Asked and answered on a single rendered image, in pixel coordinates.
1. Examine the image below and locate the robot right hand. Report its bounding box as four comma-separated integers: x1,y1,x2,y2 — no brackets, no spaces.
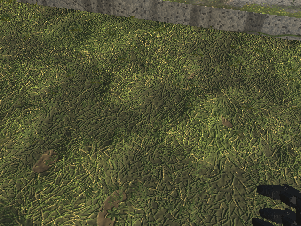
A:
251,184,301,226

